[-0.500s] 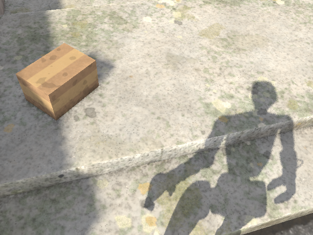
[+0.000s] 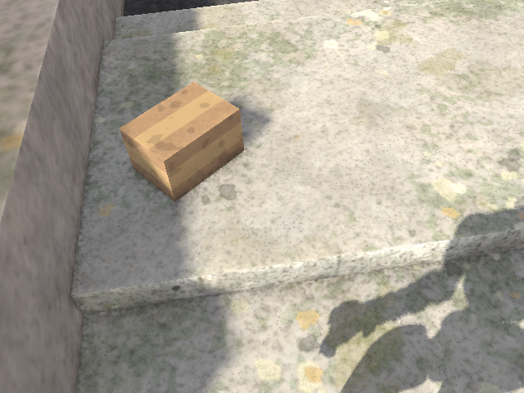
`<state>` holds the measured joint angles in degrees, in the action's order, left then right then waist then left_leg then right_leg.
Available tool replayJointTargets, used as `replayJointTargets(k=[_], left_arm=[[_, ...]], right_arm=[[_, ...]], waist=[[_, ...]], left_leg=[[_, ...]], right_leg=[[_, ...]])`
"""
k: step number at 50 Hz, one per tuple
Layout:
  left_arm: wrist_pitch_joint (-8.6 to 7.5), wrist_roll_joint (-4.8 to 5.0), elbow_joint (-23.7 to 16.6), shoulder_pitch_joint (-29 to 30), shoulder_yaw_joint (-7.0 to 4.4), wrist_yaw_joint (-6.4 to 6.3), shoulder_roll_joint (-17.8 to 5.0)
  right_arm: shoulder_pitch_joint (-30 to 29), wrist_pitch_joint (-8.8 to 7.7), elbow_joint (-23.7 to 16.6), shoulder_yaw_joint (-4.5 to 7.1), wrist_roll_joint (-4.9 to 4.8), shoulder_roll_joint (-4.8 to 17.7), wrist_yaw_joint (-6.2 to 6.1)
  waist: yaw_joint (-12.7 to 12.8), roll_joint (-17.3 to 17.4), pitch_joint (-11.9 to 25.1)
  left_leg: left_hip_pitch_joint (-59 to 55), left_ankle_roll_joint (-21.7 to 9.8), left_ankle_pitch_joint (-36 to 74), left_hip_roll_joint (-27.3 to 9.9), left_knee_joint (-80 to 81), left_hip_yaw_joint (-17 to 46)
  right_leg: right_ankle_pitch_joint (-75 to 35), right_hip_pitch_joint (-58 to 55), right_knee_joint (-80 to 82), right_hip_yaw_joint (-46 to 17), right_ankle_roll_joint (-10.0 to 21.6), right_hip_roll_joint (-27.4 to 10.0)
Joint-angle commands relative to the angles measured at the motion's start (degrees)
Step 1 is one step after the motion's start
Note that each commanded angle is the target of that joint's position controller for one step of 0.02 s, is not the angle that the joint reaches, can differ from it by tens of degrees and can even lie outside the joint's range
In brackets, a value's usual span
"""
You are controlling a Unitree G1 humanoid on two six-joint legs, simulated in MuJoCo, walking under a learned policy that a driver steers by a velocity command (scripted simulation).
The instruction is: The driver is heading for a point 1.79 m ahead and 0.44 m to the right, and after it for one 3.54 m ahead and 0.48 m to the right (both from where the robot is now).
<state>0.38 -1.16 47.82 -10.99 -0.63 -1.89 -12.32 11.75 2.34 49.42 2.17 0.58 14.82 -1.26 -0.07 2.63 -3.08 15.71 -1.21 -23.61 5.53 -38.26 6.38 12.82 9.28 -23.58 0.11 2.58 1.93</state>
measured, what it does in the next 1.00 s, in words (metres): walks ahead: left foot, then right foot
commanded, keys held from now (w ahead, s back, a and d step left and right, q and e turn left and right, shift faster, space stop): no key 0.02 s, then w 0.98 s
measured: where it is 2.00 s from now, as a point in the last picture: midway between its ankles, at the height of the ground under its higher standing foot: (287, 188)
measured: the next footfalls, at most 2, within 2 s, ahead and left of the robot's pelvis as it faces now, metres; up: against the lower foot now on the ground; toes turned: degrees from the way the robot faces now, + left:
left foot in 0.16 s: +0.00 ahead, +0.11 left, +0.00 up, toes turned -3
right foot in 0.52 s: +0.21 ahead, -0.12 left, +0.00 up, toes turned -2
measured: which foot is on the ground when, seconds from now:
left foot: up 0.00-0.14, down 0.16-0.52, up 0.54-1.00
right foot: down 0.00-0.20, up 0.22-0.50, down 0.52-1.00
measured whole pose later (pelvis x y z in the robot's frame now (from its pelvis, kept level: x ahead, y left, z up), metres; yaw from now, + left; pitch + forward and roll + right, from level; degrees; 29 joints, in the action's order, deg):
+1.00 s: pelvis +0.34 -0.01 +0.00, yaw +0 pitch +4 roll +1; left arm -4.9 -0.1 63.0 -30.0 0.6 -0.9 -8.5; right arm -3.0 -1.4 39.6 -3.3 1.2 6.1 0.6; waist 2.2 -0.6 -0.8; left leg 51.5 -7.6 -19.4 -1.9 -63.7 -9.0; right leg 15.5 -7.5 -7.0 2.5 2.4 -0.9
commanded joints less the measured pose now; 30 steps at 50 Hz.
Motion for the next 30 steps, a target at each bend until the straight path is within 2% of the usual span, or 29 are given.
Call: replayJointTargets(k=[1, 2, 3, 5, 6, 8, 9, 10, 11, 12, 13, 15, 18, 20, 22, 23, 24, 25, 26, 27, 28, 29, 30], left_arm=[[-1.1, 0.12, -2.1, 3.2, -1.08, -0.21, -7.6], [-1.12, -0.03, -1.2, 1.6, -0.98, -0.04, -7.5], [-0.98, -0.2, -0.2, 0.2, -1.24, 0.14, -8.3], [-0.05, 0.02, 1.4, -1.7, -2.59, 0.55, -11.3], [0.32, 0.26, 1.8, -1.9, -2.89, 0.77, -11.4], [0.13, 0.59, 1.7, -0.7, -3.03, 1.24, -9.8], [-0.35, 0.85, 0.7, 1.6, -2.69, 1.59, -8.1], [-1.01, 0.94, -1.0, 5.9, -2.25, 2.02, -6.6], [-1.77, 0.38, -2.3, 8.9, -2.01, 2.45, -5.4], [-2.34, -0.4, -3.0, 10.0, -2.17, 2.49, -6.3], [-2.69, -0.42, -3.0, 10.4, -2.68, 2.59, -7.6], [-3.31, -0.33, -2.2, 7.6, -2.88, 3.38, -7.3], [-3.37, -0.52, -2.5, 8.8, -2.46, 4.34, -5.7], [-3.13, -0.51, -3.6, 10.7, -2.09, 4.58, -4.7], [-2.95, -0.21, -3.8, 9.7, -2.23, 4.26, -5.1], [-2.76, -0.18, -2.0, 3.9, -2.3, 3.63, -4.5], [-2.75, -0.28, 0.5, -2.4, -3.07, 2.96, -5.9], [-3.16, -0.7, 3.1, -9.9, -4.16, 2.13, -8.0], [-3.79, -1.85, 4.8, -18.9, -5.3, 1.25, -12.7], [-3.79, -1.35, 5.7, -21.1, -6.14, 1.33, -19.1], [-3.33, -0.04, 5.6, -16.8, -5.72, 1.73, -16.1], [-3.29, 0.31, 3.9, -10.1, -4.46, 2.17, -11.2], [-3.68, 0.36, 3.6, -6.9, -3.55, 2.61, -8.3]], right_arm=[[3.0, -0.27, 0.0, 1.19, 0.23, 4.9, 0.07], [3.0, -0.41, 0.9, 0.62, 0.31, 3.7, 0.02], [2.1, -0.63, 1.4, 0.25, 0.41, 3.1, -0.09], [1.2, -1.31, 2.0, 0.18, 1.07, 3.5, -0.21], [1.4, -1.77, 2.5, 0.05, 1.25, 3.4, -0.25], [4.3, -2.92, 4.1, -0.21, 1.62, 3.1, -0.39], [6.8, -3.45, 5.1, 0.02, 1.56, 4.4, -0.38], [10.2, -3.93, 6.4, 0.48, 0.94, 5.9, -0.33], [13.9, -4.37, 7.8, 1.43, 0.41, 8.9, -0.22], [13.3, -4.53, 8.1, 1.87, 0.76, 9.8, -0.07], [12.7, -4.81, 7.9, 1.7, 1.19, 8.4, -0.03], [11.3, -5.48, 8.0, 1.65, 1.17, 7.6, -0.05], [10.8, -6.53, 8.7, 1.42, 0.86, 6.3, 0.29], [11.5, -6.95, 9.4, 1.36, 0.65, 6.5, 0.34], [10.9, -7.12, 9.7, 1.64, 0.49, 7.8, 0.58], [9.9, -6.95, 9.6, 1.68, 0.21, 7.8, 0.6], [9.0, -6.96, 9.3, 1.57, 0.02, 7.8, 0.69], [8.5, -7.03, 9.1, 1.37, -0.19, 7.3, 0.89], [6.2, -7.21, 7.2, 0.6, -0.27, 5.0, 1.14], [9.5, -7.07, 5.7, -0.38, -0.28, -0.6, 1.38], [9.9, -6.32, 7.1, 0.6, 1.12, 3.3, 1.53], [7.0, -6.3, 6.4, 1.02, 1.83, 4.4, 2.19], [7.0, -6.58, 6.2, 0.93, 1.78, 3.4, 2.73]], waist=[[-1.4, -11.0, 1.3], [-0.5, -10.4, 3.1], [0.5, -10.6, 3.2], [1.2, -11.5, 0.5], [0.9, -10.9, -1.1], [-0.6, -8.4, -2.5], [-1.8, -4.4, -2.7], [-3.7, 1.9, -3.9], [-5.5, 8.6, -5.7], [-5.4, 9.3, -9.1], [-5.1, 6.8, -9.3], [-2.8, 4.0, -6.7], [-2.4, 4.0, -3.9], [-2.6, 4.5, -4.1], [-1.4, 4.6, -3.8], [1.5, 4.9, -1.4], [4.3, 2.5, 0.7], [7.6, -1.3, 3.9], [11.4, -9.7, 7.8], [7.8, -20.5, 9.9], [5.0, -12.7, 5.3], [2.5, -7.7, -1.0], [0.6, -5.9, -3.0]], left_leg=[[-2.2, 1.5, -0.7, -2.7, -1.5, -0.9], [-3.2, 1.8, -0.3, -3.0, 2.5, -2.0], [-3.7, 1.7, 0.6, -2.8, 5.9, -3.5], [-4.0, 0.8, 1.7, -1.6, 11.1, -7.1], [-5.7, 0.1, 2.7, -1.7, 14.2, -7.8], [-12.2, -2.3, 2.4, -3.9, 16.8, -5.1], [-14.2, -4.5, -1.5, -6.5, 18.6, 0.0], [-14.9, -7.5, -10.6, -10.8, 24.0, 8.8], [-16.8, -11.0, -17.0, -17.9, 31.1, 19.4], [-16.3, -13.4, -14.1, -22.9, 33.7, 23.7], [-17.5, -14.3, -10.3, -23.7, 34.4, 23.6], [-20.9, -13.7, -1.3, -21.4, 33.5, 18.0], [-18.9, -11.7, 8.8, -17.2, 32.2, 9.1], [-15.3, -11.0, 12.7, -16.8, 31.5, 6.6], [-11.1, -9.9, 19.9, -17.3, 29.3, 5.0], [-7.1, -9.4, 25.1, -17.0, 25.4, 3.3], [-3.7, -8.3, 32.2, -15.1, 18.7, 1.4], [-0.4, -7.1, 37.9, -11.9, 6.7, -1.8], [8.2, -4.5, 27.3, -7.2, -11.6, -5.9], [20.8, -3.0, -6.3, 0.0, -26.8, -6.7], [24.0, -4.4, -5.0, -3.9, -36.0, -1.9], [27.0, -5.1, 0.2, -7.2, -39.1, -3.1], [25.6, -5.0, 4.6, -9.0, -38.2, -3.6]], right_leg=[[-20.4, 0.5, 7.7, -10.2, 8.0, -13.2], [-15.2, -1.8, 8.0, -9.9, 7.5, -12.5], [-5.7, -3.0, 8.8, -10.8, 7.1, -11.7], [13.4, -2.1, 10.8, -13.8, 7.1, -11.1], [19.0, 0.1, 11.3, -14.6, 6.9, -11.0], [23.2, 6.9, 9.7, -14.3, 5.9, -9.9], [21.8, 11.4, 6.5, -11.3, 4.6, -7.3], [18.2, 16.3, -1.0, -5.5, 2.8, -2.6], [12.2, 21.3, -11.4, 0.6, 1.5, 1.2], [11.5, 25.3, -15.7, 2.0, 1.5, -0.2], [12.7, 27.6, -20.7, 0.3, 1.6, -1.8], [10.9, 28.9, -24.2, -0.7, 1.3, -3.8], [6.0, 23.9, -20.8, 2.3, 0.0, -3.4], [3.9, 19.5, -16.2, 3.3, -0.4, -3.3], [1.6, 12.3, -11.6, 4.2, 0.2, -2.5], [-0.3, 3.3, -10.2, 5.7, 0.9, -1.0], [-1.1, -5.3, -8.2, 6.2, 1.2, 1.1], [0.4, -13.7, -5.5, 5.7, 1.8, 1.3], [10.5, -21.5, 2.7, -10.0, 4.2, -11.1], [17.7, -23.5, 13.7, -36.0, 9.7, -24.4], [32.9, -16.2, 15.3, -39.9, 12.4, -24.4], [34.7, -9.6, 14.8, -33.6, 12.0, -22.5], [28.3, -4.3, 15.6, -27.8, 10.9, -19.4]])
Velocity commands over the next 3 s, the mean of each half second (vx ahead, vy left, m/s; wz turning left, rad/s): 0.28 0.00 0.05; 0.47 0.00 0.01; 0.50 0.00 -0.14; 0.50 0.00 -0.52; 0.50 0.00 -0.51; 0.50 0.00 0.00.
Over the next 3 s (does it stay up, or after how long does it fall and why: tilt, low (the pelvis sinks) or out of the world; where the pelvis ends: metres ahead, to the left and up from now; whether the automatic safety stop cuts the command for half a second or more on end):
stays up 1.42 -0.33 0.20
